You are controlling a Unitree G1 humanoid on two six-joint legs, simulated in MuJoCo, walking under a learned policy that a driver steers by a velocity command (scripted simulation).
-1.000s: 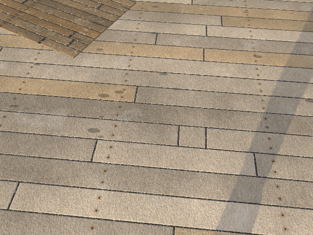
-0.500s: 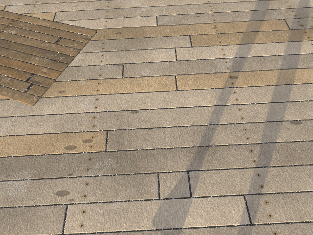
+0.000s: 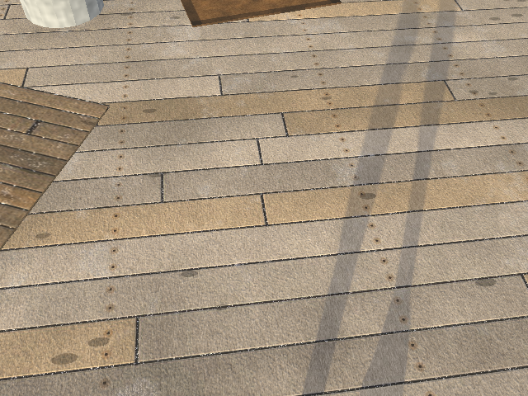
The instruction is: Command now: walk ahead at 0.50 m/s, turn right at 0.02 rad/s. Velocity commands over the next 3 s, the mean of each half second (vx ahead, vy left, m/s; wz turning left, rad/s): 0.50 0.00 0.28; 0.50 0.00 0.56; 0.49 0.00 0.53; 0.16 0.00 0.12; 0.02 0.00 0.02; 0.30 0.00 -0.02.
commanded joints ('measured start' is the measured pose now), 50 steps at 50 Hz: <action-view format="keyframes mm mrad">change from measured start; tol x32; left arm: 1 -107 28 -4 -78 -7 -10 -4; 12 297 291 81 3 29 -49 43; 50 -12 75 37 -124 12 8 19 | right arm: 1 21 -135 -25 -31 3 -16 -2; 32 -414 -52 -10 -226 -32 74 55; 38 29 -210 -83 -113 -50 54 10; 50 -54 -198 -67 -133 7 23 -12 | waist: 1 -7 104 45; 12 120 -267 -351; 31 63 -24 73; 39 -57 325 -281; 50 18 61 -6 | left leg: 1 -64 238 -126 -119 270 111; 10 1 232 -146 331 576 59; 12 -504 11 -36 910 -347 5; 13 -568 76 -128 989 -319 20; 28 -596 174 -17 559 190 -34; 37 -158 -14 88 307 -57 135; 39 363 401 -714 119 -159 342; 50 -94 196 -345 -29 297 196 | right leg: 1 28 18 -57 -156 109 13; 10 484 93 -44 -436 0 -72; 12 945 -370 581 -563 -181 -230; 18 481 -176 114 -703 16 -119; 36 729 -179 -282 -322 880 -88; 38 440 -136 -298 197 459 -34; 39 -29 111 -219 579 -399 38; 50 -42 -14 -6 103 -52 82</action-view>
